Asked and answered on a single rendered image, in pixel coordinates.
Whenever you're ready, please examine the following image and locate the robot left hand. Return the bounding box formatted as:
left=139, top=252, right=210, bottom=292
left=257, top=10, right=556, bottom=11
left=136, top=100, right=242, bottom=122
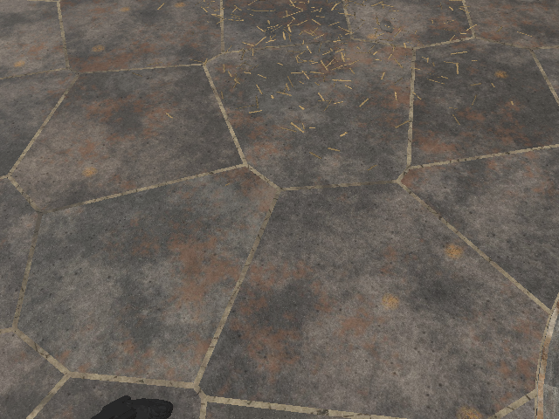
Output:
left=91, top=395, right=173, bottom=419

